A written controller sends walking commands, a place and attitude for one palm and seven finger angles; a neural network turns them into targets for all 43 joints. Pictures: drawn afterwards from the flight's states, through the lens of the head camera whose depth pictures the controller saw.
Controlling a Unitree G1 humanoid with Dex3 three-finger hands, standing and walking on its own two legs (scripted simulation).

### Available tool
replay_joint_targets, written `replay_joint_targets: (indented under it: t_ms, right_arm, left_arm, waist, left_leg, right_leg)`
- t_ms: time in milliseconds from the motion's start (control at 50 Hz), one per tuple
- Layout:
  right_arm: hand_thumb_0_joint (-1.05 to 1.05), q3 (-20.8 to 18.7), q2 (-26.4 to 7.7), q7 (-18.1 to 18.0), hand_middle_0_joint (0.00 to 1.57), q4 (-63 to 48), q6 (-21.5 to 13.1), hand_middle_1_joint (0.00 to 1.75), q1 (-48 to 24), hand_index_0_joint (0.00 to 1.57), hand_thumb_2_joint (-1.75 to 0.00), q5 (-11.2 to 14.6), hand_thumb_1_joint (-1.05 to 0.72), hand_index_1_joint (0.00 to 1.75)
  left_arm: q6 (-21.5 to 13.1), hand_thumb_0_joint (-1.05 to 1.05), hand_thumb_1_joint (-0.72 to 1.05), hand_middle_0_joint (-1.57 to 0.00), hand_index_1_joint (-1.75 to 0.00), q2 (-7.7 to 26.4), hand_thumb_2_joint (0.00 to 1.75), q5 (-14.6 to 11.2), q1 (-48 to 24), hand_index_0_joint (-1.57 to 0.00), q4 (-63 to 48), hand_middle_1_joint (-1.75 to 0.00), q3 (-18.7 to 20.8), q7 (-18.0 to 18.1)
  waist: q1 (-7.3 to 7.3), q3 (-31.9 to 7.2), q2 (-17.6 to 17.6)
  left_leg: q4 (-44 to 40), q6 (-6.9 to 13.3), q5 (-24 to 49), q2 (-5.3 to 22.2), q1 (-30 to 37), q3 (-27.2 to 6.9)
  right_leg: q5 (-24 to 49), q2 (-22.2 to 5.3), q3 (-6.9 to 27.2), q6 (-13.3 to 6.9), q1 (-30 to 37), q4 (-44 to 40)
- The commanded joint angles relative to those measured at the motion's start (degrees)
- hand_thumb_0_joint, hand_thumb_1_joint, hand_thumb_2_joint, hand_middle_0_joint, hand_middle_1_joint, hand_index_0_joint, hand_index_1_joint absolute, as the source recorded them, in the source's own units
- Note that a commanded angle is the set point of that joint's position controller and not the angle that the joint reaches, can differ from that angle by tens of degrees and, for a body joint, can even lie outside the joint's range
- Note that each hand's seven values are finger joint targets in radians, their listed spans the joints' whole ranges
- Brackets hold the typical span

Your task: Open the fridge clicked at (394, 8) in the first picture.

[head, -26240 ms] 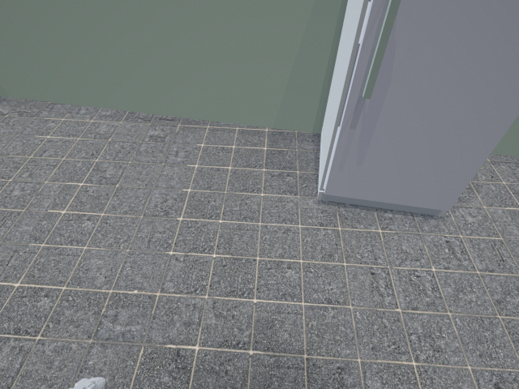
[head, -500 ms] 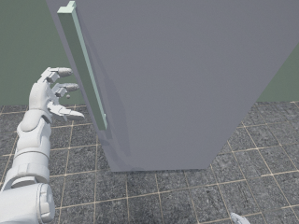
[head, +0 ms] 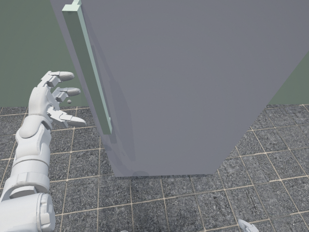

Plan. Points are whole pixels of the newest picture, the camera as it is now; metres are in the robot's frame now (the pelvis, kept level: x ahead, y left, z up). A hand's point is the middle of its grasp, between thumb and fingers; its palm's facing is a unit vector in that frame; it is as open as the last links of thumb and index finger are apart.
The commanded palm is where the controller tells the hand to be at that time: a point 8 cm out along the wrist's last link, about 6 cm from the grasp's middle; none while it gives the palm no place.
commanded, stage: feel for the door with the fingertips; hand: left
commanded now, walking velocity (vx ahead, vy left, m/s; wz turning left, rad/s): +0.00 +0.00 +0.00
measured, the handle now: (96, 83) +0.46 +0.17 +0.12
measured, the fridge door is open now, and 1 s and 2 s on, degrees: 0 0 0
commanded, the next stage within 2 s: slide the fingers in behind the handle in 0.76 s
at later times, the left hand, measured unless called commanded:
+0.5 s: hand (78, 101) +0.40 +0.20 +0.12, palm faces +0.08 -1.00 +0.00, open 14.0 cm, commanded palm +0.38 +0.25 +0.11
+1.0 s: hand (81, 96) +0.42 +0.20 +0.12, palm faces +0.06 -1.00 +0.01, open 13.6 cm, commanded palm +0.39 +0.25 +0.11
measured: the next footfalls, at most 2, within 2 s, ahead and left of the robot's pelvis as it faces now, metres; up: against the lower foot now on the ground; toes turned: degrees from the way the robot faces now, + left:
none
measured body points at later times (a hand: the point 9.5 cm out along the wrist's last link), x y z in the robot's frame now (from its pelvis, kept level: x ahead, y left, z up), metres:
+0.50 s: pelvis +0.00 +0.00 +0.00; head +0.03 +0.00 +0.45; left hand +0.39 +0.26 +0.12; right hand +0.11 -0.25 -0.10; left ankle +0.03 +0.10 -0.72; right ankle -0.01 -0.12 -0.72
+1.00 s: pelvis -0.01 -0.01 +0.00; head +0.03 +0.00 +0.45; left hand +0.41 +0.26 +0.12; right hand +0.07 -0.27 -0.11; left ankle +0.03 +0.10 -0.72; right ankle -0.01 -0.12 -0.72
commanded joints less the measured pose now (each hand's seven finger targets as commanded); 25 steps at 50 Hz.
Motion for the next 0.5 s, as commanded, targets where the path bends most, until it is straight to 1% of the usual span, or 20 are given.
replay_joint_targets:
  t_ms: [0,20,80,100,140,180,220,240,260,280,300,320,340,360,380,400,420,440,460,480]
  right_arm:
    - [0.0,-3.8,-8.2,-0.5,0.2,-5.7,-2.7,0.3,1.5,0.2,-0.9,0.1,-0.9,0.3]
    - [0.0,-4.0,-8.4,-0.4,0.2,-5.5,-2.7,0.3,1.6,0.2,-0.9,0.2,-0.9,0.3]
    - [0.0,-3.8,-8.5,-0.2,0.2,-5.6,-2.6,0.3,1.1,0.2,-0.9,0.5,-0.9,0.3]
    - [0.0,-3.7,-8.6,-0.2,0.2,-5.6,-2.5,0.3,0.8,0.2,-0.9,0.6,-0.9,0.3]
    - [0.0,-3.7,-8.6,-0.1,0.2,-6.1,-2.4,0.3,0.5,0.2,-0.9,0.5,-0.9,0.3]
    - [0.0,-3.7,-7.9,0.2,0.2,-6.5,-2.4,0.3,0.1,0.2,-0.9,0.3,-0.9,0.3]
    - [0.0,-3.7,-7.8,0.2,0.2,-6.1,-2.4,0.3,0.2,0.2,-0.9,0.1,-0.9,0.3]
    - [0.0,-3.8,-7.9,0.2,0.2,-6.1,-2.4,0.3,0.3,0.2,-0.9,0.0,-0.9,0.3]
    - [0.0,-3.8,-7.7,0.3,0.2,-6.1,-2.5,0.3,0.0,0.2,-0.9,-0.1,-0.9,0.3]
    - [0.0,-3.8,-7.5,0.4,0.2,-6.0,-2.7,0.3,-0.2,0.2,-0.9,-0.1,-0.9,0.3]
    - [0.0,-3.8,-7.4,0.4,0.2,-5.9,-2.8,0.3,-0.3,0.2,-0.9,-0.2,-0.9,0.3]
    - [0.0,-3.8,-7.5,0.3,0.2,-5.4,-2.8,0.3,-0.3,0.2,-0.9,-0.2,-0.9,0.3]
    - [0.0,-3.7,-7.7,0.1,0.2,-5.3,-2.6,0.3,0.1,0.2,-0.9,-0.3,-0.9,0.3]
    - [0.0,-3.7,-7.6,0.0,0.2,-5.2,-2.5,0.3,-0.5,0.2,-0.9,-0.2,-0.9,0.3]
    - [0.0,-3.4,-7.4,0.0,0.2,-5.1,-2.4,0.3,-0.8,0.2,-0.9,-0.1,-0.9,0.3]
    - [0.0,-3.5,-7.5,-0.3,0.2,-4.8,-2.3,0.3,-0.7,0.2,-0.9,0.0,-0.9,0.3]
    - [0.0,-3.4,-7.4,-0.4,0.2,-4.7,-2.2,0.3,-0.9,0.2,-0.9,0.1,-0.9,0.3]
    - [0.0,-3.5,-7.5,-0.5,0.2,-5.1,-2.2,0.3,-0.6,0.2,-0.9,0.2,-0.9,0.3]
    - [0.0,-3.4,-7.5,-0.5,0.2,-5.0,-2.3,0.3,-1.1,0.2,-0.9,0.2,-0.9,0.3]
    - [0.0,-3.3,-7.6,-0.6,0.2,-4.8,-2.4,0.3,-0.9,0.2,-0.9,0.4,-0.9,0.3]
  left_arm:
    - [-5.4,0.0,-0.5,-0.3,-1.2,10.4,0.3,-1.4,-24.1,-0.3,-17.2,-1.2,-1.3,0.3]
    - [-5.1,0.0,-0.5,-0.3,-1.2,10.8,0.3,-1.7,-22.6,-0.3,-16.7,-1.2,-0.6,0.4]
    - [-2.4,0.0,-0.5,-0.3,-1.2,7.6,0.3,-2.1,-20.0,-0.3,-13.4,-1.2,-2.7,0.5]
    - [-1.5,0.0,-0.5,-0.3,-1.2,8.0,0.3,-2.1,-20.1,-0.3,-13.0,-1.2,-2.2,0.8]
    - [-0.5,0.0,-0.5,-0.3,-1.2,9.1,0.3,-1.7,-19.2,-0.3,-14.4,-1.2,-1.0,2.0]
    - [-0.4,0.0,-0.5,-0.3,-1.2,7.4,0.3,-1.0,-19.4,-0.3,-17.2,-1.2,-2.0,3.4]
    - [-1.3,0.0,-0.5,-0.3,-1.2,7.7,0.3,-0.5,-21.6,-0.3,-18.6,-1.2,-2.0,4.8]
    - [-2.2,0.0,-0.5,-0.3,-1.2,8.7,0.3,-0.4,-21.3,-0.3,-19.8,-1.2,-1.1,5.5]
    - [-2.9,0.0,-0.5,-0.3,-1.2,8.5,0.3,-0.2,-21.9,-0.3,-20.9,-1.2,-1.3,5.9]
    - [-3.7,0.0,-0.5,-0.3,-1.2,7.9,0.3,-0.2,-21.9,-0.3,-21.8,-1.2,-1.5,6.3]
    - [-4.2,0.0,-0.5,-0.3,-1.2,7.6,0.3,-0.1,-21.9,-0.3,-22.1,-1.2,-1.8,6.4]
    - [-4.6,0.0,-0.5,-0.3,-1.2,9.3,0.3,0.1,-21.6,-0.3,-21.3,-1.2,-0.3,6.6]
    - [-4.7,0.0,-0.5,-0.3,-1.2,10.5,0.3,0.4,-21.0,-0.3,-20.5,-1.2,0.1,6.5]
    - [-4.7,0.0,-0.5,-0.3,-1.2,11.1,0.3,0.6,-21.2,-0.3,-20.0,-1.2,0.6,6.4]
    - [-4.4,0.0,-0.5,-0.3,-1.2,9.7,0.3,0.7,-21.9,-0.3,-19.1,-1.2,-0.8,6.0]
    - [-3.9,0.0,-0.5,-0.3,-1.2,10.4,0.3,0.7,-22.3,-0.3,-17.4,-1.2,-0.2,5.8]
    - [-3.7,0.0,-0.5,-0.3,-1.2,9.3,0.3,0.8,-23.2,-0.3,-17.2,-1.2,-1.6,5.3]
    - [-3.4,0.0,-0.5,-0.3,-1.2,9.0,0.3,0.5,-23.1,-0.3,-17.0,-1.2,-1.8,5.0]
    - [-2.9,0.0,-0.5,-0.3,-1.2,8.8,0.3,0.3,-22.7,-0.3,-15.9,-1.2,-1.9,4.6]
    - [-2.7,0.0,-0.5,-0.3,-1.2,7.8,0.3,0.0,-24.1,-0.3,-15.3,-1.2,-3.1,4.2]
  waist:
    - [-0.32,-21.5,6.6]
    - [-0.16,-20.4,5.4]
    - [-0.43,-16.2,1.1]
    - [-0.14,-14.9,0.3]
    - [0.78,-15.0,1.3]
    - [0.76,-16.4,2.2]
    - [0.1,-16.1,1.1]
    - [0.4,-16.8,0.4]
    - [0.18,-17.5,0.6]
    - [0.55,-18.2,1.6]
    - [0.5,-18.8,1.8]
    - [0.73,-18.9,2.4]
    - [0.54,-18.3,1.2]
    - [0.72,-17.5,2.0]
    - [0.33,-17.0,2.7]
    - [0.01,-15.7,1.5]
    - [-0.17,-15.2,3.3]
    - [-0.32,-15.4,2.5]
    - [-0.09,-14.8,3.4]
    - [-0.64,-14.9,2.5]
  left_leg:
    - [-4.8,-0.2,15.8,-0.8,19.4,-4.0]
    - [-5.0,-0.3,15.9,-0.5,19.1,-4.3]
    - [-5.9,0.1,12.9,-0.7,15.4,-4.1]
    - [-6.3,0.2,11.8,-0.8,14.1,-4.1]
    - [-6.3,0.3,12.1,-1.1,13.7,-3.7]
    - [-6.4,0.1,13.2,-1.2,15.0,-3.6]
    - [-6.2,0.2,12.8,-1.0,14.9,-3.6]
    - [-5.9,0.3,13.3,-1.1,14.9,-3.4]
    - [-6.0,0.3,13.1,-1.1,15.4,-3.4]
    - [-6.0,0.2,13.5,-1.1,16.0,-3.3]
    - [-6.0,0.1,13.4,-1.1,16.4,-3.3]
    - [-5.9,0.0,13.7,-1.1,16.5,-3.2]
    - [-5.9,0.3,13.6,-1.1,15.6,-3.0]
    - [-6.1,0.3,13.0,-1.2,14.8,-2.8]
    - [-6.3,0.3,12.0,-1.4,14.4,-2.6]
    - [-6.5,0.4,10.8,-1.3,13.7,-2.6]
    - [-6.7,0.3,10.5,-1.3,14.0,-2.5]
    - [-6.6,0.5,10.9,-1.4,14.3,-2.5]
    - [-6.8,0.5,10.1,-1.4,13.8,-2.5]
    - [-6.8,0.5,9.6,-1.4,14.0,-2.7]
  right_leg:
    - [15.6,2.1,0.6,-1.6,1.5,-3.7]
    - [15.4,2.2,0.4,-1.7,1.3,-3.9]
    - [14.4,2.0,0.1,-1.4,1.5,-4.6]
    - [13.9,1.9,0.0,-1.4,1.9,-4.8]
    - [14.3,1.7,0.2,-1.6,3.2,-4.9]
    - [15.0,1.7,0.2,-1.5,3.4,-4.7]
    - [14.9,1.8,0.3,-1.4,3.1,-4.8]
    - [15.3,1.8,0.5,-1.4,4.0,-4.8]
    - [15.4,1.8,0.7,-1.3,4.1,-4.7]
    - [15.8,1.8,0.8,-1.5,4.5,-4.5]
    - [15.7,1.8,0.8,-1.5,4.6,-4.4]
    - [16.0,1.8,1.0,-1.6,4.7,-4.4]
    - [16.3,1.8,1.0,-1.5,5.5,-4.5]
    - [16.4,1.6,1.3,-1.5,5.8,-4.6]
    - [15.9,1.5,1.4,-1.4,5.5,-4.8]
    - [15.0,1.5,1.4,-1.4,5.0,-5.3]
    - [14.6,1.5,1.3,-1.4,4.4,-5.5]
    - [14.8,1.4,1.2,-1.4,4.9,-5.6]
    - [14.3,1.4,1.3,-1.4,4.6,-5.8]
    - [13.8,1.4,1.2,-1.4,4.2,-6.0]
